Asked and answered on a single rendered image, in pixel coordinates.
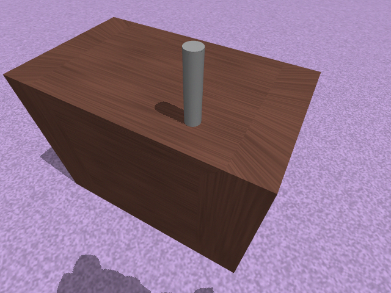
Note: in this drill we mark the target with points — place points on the can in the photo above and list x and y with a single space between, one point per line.
193 54

